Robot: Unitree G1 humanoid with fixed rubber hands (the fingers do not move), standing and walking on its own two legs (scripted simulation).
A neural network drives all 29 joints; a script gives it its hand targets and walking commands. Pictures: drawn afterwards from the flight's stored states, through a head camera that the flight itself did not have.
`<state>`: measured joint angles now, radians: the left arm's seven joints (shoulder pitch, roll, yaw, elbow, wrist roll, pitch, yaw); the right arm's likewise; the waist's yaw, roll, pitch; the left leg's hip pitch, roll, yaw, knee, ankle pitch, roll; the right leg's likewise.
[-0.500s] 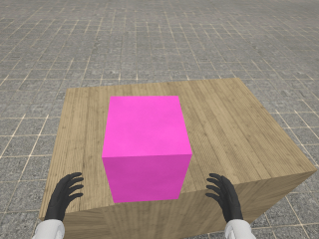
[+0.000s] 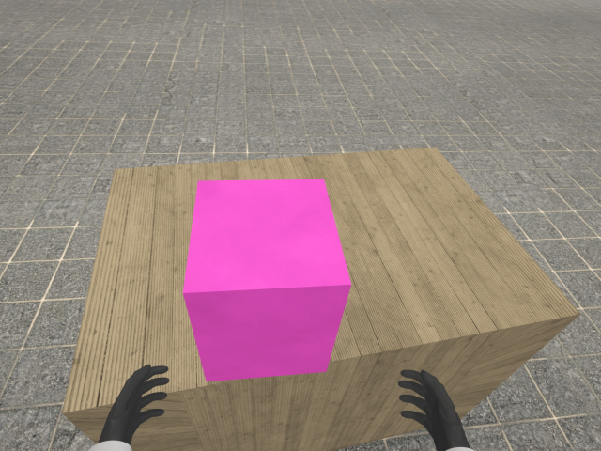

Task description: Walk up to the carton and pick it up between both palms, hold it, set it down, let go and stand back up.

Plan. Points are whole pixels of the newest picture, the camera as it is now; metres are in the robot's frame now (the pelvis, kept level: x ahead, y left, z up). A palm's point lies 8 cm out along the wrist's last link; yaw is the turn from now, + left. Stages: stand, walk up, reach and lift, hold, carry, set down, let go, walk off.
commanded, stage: set down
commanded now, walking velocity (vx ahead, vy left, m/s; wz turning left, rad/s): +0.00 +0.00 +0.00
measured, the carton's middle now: (265, 280) +0.39 +0.09 -0.01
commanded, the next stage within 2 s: let go in 0.90 s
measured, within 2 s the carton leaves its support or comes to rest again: neither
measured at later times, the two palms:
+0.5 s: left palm (130, 434) +0.17 +0.23 -0.06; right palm out of the picture +0.18 -0.21 -0.07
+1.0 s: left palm out of the picture +0.15 +0.20 -0.08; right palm out of the picture +0.15 -0.24 -0.08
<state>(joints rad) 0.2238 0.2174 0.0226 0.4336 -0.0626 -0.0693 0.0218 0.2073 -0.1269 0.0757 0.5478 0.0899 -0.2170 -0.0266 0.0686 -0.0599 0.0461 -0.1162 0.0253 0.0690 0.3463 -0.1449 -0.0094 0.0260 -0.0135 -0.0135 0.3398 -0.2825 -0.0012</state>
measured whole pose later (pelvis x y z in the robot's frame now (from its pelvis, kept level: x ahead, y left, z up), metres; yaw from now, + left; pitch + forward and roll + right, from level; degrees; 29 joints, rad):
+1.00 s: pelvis +0.00 -0.02 +0.00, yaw -1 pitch -5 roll +1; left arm 0.20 0.21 0.00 0.56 0.00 0.11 -0.03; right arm 0.19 -0.18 0.01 0.67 -0.02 -0.16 -0.01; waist 0.00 -0.03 0.08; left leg -0.12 0.05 0.06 0.35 -0.14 -0.04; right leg 0.00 0.01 -0.01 0.39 -0.30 -0.03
